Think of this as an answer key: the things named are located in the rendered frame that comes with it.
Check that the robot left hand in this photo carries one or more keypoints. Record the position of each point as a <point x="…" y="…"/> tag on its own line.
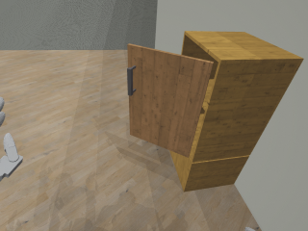
<point x="11" y="161"/>

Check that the cupboard door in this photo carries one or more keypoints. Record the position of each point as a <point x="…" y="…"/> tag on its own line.
<point x="170" y="91"/>

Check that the handle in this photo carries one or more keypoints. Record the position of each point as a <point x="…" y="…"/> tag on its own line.
<point x="130" y="89"/>

